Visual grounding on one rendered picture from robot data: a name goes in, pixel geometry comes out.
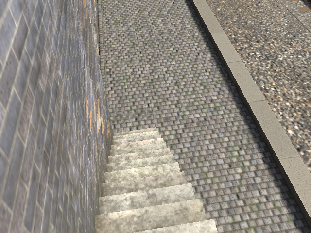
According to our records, stairs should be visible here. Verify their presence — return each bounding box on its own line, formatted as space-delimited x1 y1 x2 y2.
94 127 218 233

